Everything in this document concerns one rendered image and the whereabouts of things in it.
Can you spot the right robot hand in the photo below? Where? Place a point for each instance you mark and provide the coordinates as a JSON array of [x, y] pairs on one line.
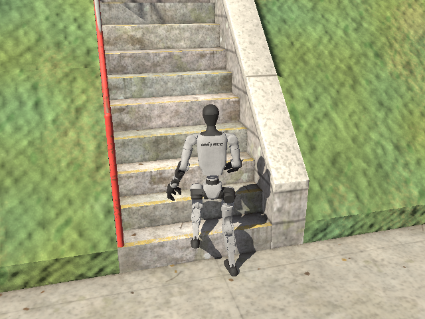
[[228, 166]]

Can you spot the robot right upper arm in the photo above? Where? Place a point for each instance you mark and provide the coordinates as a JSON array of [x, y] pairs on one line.
[[234, 149]]

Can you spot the left robot shin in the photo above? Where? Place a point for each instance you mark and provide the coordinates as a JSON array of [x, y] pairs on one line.
[[196, 219]]

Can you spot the robot left upper arm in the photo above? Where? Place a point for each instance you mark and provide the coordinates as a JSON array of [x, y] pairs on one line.
[[187, 151]]

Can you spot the robot left forearm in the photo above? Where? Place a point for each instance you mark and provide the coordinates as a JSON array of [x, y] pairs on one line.
[[177, 176]]

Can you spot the left robot hand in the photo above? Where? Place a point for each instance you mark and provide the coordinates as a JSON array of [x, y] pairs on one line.
[[171, 191]]

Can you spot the robot right foot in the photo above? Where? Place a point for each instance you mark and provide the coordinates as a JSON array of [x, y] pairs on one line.
[[233, 271]]

